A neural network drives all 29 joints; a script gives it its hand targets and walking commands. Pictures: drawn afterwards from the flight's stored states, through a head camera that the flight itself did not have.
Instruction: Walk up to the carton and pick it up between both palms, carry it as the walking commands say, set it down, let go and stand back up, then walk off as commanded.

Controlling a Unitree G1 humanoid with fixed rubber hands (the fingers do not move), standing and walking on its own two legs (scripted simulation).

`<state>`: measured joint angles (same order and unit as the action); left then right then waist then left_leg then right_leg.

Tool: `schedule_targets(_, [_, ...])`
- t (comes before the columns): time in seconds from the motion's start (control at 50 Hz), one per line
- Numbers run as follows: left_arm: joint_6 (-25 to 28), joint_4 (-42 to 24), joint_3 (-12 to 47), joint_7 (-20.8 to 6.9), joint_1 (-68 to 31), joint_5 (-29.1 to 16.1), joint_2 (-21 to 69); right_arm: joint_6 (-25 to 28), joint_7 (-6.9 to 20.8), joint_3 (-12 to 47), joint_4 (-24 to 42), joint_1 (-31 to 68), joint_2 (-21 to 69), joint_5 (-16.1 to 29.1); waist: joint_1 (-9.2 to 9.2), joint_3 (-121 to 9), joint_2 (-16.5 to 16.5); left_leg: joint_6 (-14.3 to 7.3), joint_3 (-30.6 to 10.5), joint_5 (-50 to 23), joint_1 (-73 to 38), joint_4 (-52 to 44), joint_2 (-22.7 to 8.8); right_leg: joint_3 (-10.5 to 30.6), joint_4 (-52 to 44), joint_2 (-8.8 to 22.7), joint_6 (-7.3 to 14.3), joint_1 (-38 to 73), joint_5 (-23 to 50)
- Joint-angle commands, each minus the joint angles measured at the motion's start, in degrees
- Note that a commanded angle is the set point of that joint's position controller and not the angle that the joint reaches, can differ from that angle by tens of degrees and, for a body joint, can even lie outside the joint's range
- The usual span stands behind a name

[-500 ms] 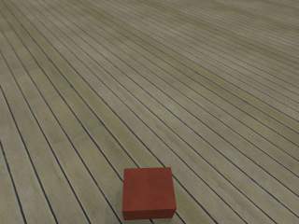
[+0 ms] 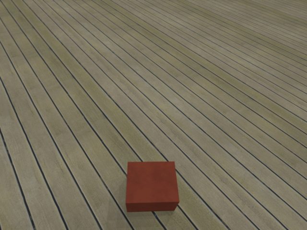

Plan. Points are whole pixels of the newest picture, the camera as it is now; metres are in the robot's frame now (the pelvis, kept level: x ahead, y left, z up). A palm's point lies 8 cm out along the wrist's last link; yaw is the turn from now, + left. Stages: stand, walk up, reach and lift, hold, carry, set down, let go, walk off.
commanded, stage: walk up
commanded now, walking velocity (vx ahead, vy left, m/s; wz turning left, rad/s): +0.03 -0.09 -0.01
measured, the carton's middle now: (151, 186) +0.48 -0.04 -0.68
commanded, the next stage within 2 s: stand in 0.88 s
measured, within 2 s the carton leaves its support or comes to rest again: neither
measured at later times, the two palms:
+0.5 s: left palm out of the picture +0.03 +0.18 -0.12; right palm out of the picture +0.03 -0.28 -0.14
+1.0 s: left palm out of the picture +0.02 +0.21 -0.14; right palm out of the picture +0.02 -0.25 -0.13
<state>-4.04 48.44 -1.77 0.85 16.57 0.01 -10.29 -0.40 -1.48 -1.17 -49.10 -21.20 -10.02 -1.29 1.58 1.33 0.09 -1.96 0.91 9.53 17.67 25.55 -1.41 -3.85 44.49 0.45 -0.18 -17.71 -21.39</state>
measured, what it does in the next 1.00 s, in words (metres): steps on the spot: right foot, then left foot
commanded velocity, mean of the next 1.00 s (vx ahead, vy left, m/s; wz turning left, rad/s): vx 0.01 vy -0.01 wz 0.00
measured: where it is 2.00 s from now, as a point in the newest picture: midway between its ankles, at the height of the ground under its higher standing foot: outside the picture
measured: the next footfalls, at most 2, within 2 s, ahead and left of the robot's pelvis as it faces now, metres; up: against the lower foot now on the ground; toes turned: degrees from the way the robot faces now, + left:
right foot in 0.08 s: +0.03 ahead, -0.13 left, +0.00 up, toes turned -2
left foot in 0.60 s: +0.05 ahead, +0.08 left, +0.00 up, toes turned -1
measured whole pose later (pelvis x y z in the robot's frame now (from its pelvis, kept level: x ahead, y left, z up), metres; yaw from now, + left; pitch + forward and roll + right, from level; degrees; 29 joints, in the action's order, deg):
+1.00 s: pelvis -0.02 -0.02 -0.01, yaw +1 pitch -1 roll +0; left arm -1.2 48.4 -1.1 0.8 21.2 0.0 -9.6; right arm 0.2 -0.7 -1.2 -49.3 -19.7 -9.9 -1.3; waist 1.6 -1.0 -0.2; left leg -1.7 1.5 12.3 15.1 27.9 0.8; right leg -6.5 26.9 0.9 1.3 -12.6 -13.8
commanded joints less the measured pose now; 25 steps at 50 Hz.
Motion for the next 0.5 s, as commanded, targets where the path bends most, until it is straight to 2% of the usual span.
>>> schedule_targets(0.0, [2.70,2.64,0.02,-0.81,9.50,0.36,-3.62,0.16,-0.42,-4.67,0.84,-1.12,-11.27,-0.31,-3.19,-1.06,-8.68,-2.33,-9.81,18.93,6.10,-10.63,-8.86,-2.59,-21.89,-1.43,1.01,13.18,3.98])
schedule_targets(0.02, [3.02,2.86,-0.94,-0.91,11.03,0.69,-4.85,0.10,-0.29,-4.69,1.12,-2.09,-10.22,0.34,-5.05,-4.17,-5.68,-1.24,-9.10,21.51,10.37,-10.78,-6.81,-1.04,-24.14,0.54,1.59,20.85,3.57])
schedule_targets(0.04, [3.77,1.49,-0.99,-0.25,9.11,1.40,-7.43,0.40,-0.06,-3.11,2.14,-1.17,-5.99,0.82,-4.91,-1.29,3.69,0.99,-4.41,14.21,11.38,0.95,-1.29,12.96,-29.53,12.42,2.10,16.52,0.89])
schedule_targets(0.06, [4.15,0.68,-1.76,0.05,7.74,1.57,-9.70,0.08,0.32,-1.72,1.54,-1.26,-3.37,0.91,-4.27,-0.50,11.35,2.72,-1.35,14.46,10.93,5.86,1.21,22.10,-35.73,20.90,4.26,11.46,-3.79])
schedule_targets(0.08, [4.24,-0.17,-1.85,-0.05,3.69,1.83,-9.69,-0.44,0.76,-1.38,1.16,0.21,-3.70,0.81,-3.00,0.95,11.63,2.58,-3.86,13.62,7.38,10.46,1.38,22.96,-39.32,20.49,5.60,5.39,-12.21])
schedule_targets(0.1, [4.17,-0.16,-1.31,0.16,1.73,1.97,-8.44,-0.64,1.30,-1.69,0.92,1.05,-4.62,0.74,-1.41,2.29,8.66,2.36,-4.59,10.14,4.89,12.27,1.61,20.46,-39.52,17.98,4.90,2.05,-10.29])
schedule_targets(0.12, [4.57,-1.06,-0.97,0.13,-0.55,1.83,-7.08,-0.53,1.73,-2.03,0.15,-0.08,-5.23,0.41,-0.32,1.64,10.91,2.03,-5.45,7.07,3.97,13.62,1.04,15.49,-37.71,16.00,3.66,2.49,-7.53])
schedule_targets(0.14, [4.66,-1.23,-0.84,0.35,0.08,2.09,-6.15,-0.44,1.94,-1.79,-0.21,-0.22,-4.80,0.59,-0.25,1.90,8.75,2.04,-3.73,6.03,3.14,13.86,1.38,12.06,-36.20,13.96,2.85,3.02,-2.04])
schedule_targets(0.16, [5.09,-1.19,-0.68,0.64,1.05,1.77,-5.04,-0.38,1.89,-2.00,-0.33,-0.40,-4.11,0.55,-0.24,0.76,5.52,2.21,-3.54,6.30,3.37,14.57,1.59,11.36,-34.84,13.20,1.72,5.51,1.81])
schedule_targets(0.18, [5.48,-0.38,-0.54,0.61,2.54,1.45,-4.80,-0.33,1.45,-1.84,-1.39,-1.69,-3.91,0.41,-0.55,-0.94,6.43,2.65,-3.69,5.25,3.45,14.86,1.39,10.19,-33.32,12.47,1.71,8.31,7.09])
schedule_targets(0.2, [5.64,-0.28,-0.42,0.63,3.66,1.08,-4.73,-0.16,1.17,-1.37,-1.71,-2.74,-2.69,0.47,-0.66,-1.77,7.42,3.14,-2.90,5.85,3.53,14.42,1.30,9.70,-32.07,12.58,0.50,10.77,14.35])
schedule_targets(0.22, [5.95,0.30,-0.60,0.63,4.45,1.09,-4.93,-0.33,1.10,-1.70,-2.11,-1.95,-3.23,0.55,-0.83,-2.36,5.64,3.24,-3.52,6.73,2.92,13.89,1.42,9.59,-30.18,12.46,0.38,13.34,23.37])
schedule_targets(0.24, [6.01,0.59,-0.68,0.62,6.30,0.85,-6.17,-0.22,0.97,-1.24,-2.15,-2.19,-3.80,0.68,-1.48,-5.34,5.71,3.54,-3.25,6.36,3.57,12.80,1.46,7.67,-27.49,12.79,-0.37,18.46,34.53])
schedule_targets(0.26, [6.16,1.41,-1.08,0.66,7.84,0.43,-6.91,-0.14,0.80,-1.52,-2.10,-1.92,-3.89,0.86,-1.92,-7.55,7.05,3.52,-2.64,7.86,3.12,11.93,1.59,6.04,-24.35,12.66,0.60,21.59,44.44])
schedule_targets(0.28, [6.47,2.02,-1.08,0.98,10.00,0.64,-7.63,-0.19,0.69,-1.53,-1.52,-0.61,-4.26,0.69,-2.79,-8.27,6.61,3.16,-1.65,10.12,4.05,11.84,2.18,8.28,-23.12,14.09,0.90,24.06,48.55])
schedule_targets(0.3, [6.09,3.03,-1.08,1.21,12.13,0.88,-8.16,-0.30,0.47,-1.43,-1.42,0.93,-4.62,0.35,-3.85,-7.71,6.39,3.46,-0.19,12.54,4.63,12.40,2.31,8.90,-23.19,15.18,2.60,23.88,47.58])
schedule_targets(0.32, [6.10,2.49,-1.19,0.98,13.29,0.96,-7.22,-0.49,0.50,-1.26,-1.01,0.51,-3.76,0.40,-4.46,-9.01,8.10,3.28,-1.14,10.83,4.03,11.70,1.85,9.39,-24.28,14.75,2.71,23.33,40.77])
schedule_targets(0.34, [5.66,2.36,-0.96,1.46,10.75,1.03,-7.44,-0.65,0.48,-1.45,-0.60,1.22,-4.13,0.46,-3.24,-6.15,7.43,3.49,-1.33,11.39,3.59,11.72,1.96,8.45,-23.82,14.46,2.98,19.98,43.07])
schedule_targets(0.36, [5.54,1.60,-0.87,1.39,9.54,1.10,-7.78,-0.73,0.50,-1.66,-0.54,0.17,-4.63,0.49,-2.99,-5.76,8.69,3.72,-1.11,11.90,3.18,11.99,2.07,9.33,-25.01,14.17,3.57,17.89,39.15])
schedule_targets(0.38, [5.40,1.61,-0.70,1.49,8.73,0.96,-7.70,-0.88,0.37,-1.45,-0.53,0.83,-4.37,0.47,-2.74,-4.45,9.31,3.98,-0.47,11.21,3.37,13.50,1.66,8.39,-25.56,13.58,3.92,15.71,39.19])
schedule_targets(0.4, [5.35,1.46,-0.68,1.51,8.63,1.05,-7.30,-0.83,0.50,-1.50,-0.62,0.45,-4.13,0.32,-2.74,-4.83,8.04,3.93,-0.81,10.74,3.53,12.75,1.57,8.77,-25.08,13.82,3.75,16.04,38.61])
schedule_targets(0.42, [5.18,1.24,-0.79,1.29,9.18,1.22,-7.52,-0.67,0.46,-1.29,-1.04,0.14,-3.94,0.28,-2.72,-6.66,7.47,3.66,-0.39,11.23,1.75,11.70,2.01,7.76,-25.35,13.61,4.26,16.16,33.68])
schedule_targets(0.44, [5.14,1.20,-1.04,1.31,7.59,1.54,-6.73,-0.62,0.38,-0.72,-0.52,1.26,-3.08,0.32,-3.01,-5.17,7.90,3.15,0.42,10.55,1.44,8.10,1.88,7.66,-26.11,12.48,6.28,14.98,28.38])
schedule_targets(0.46, [4.76,0.74,-1.34,1.06,6.66,1.52,-7.64,-0.31,0.30,-0.51,-0.95,0.34,-3.12,0.11,-1.78,-3.81,7.23,4.00,0.99,8.54,-0.73,4.39,2.21,7.91,-26.19,12.70,6.56,11.65,21.12])
schedule_targets(0.48, [4.68,0.26,-1.31,1.08,5.44,1.47,-7.14,0.10,0.23,-0.31,-0.87,-0.54,-2.41,-0.08,-0.44,-2.45,5.73,4.36,2.45,3.42,-3.19,0.56,2.09,6.90,-24.44,11.71,6.16,8.19,20.78])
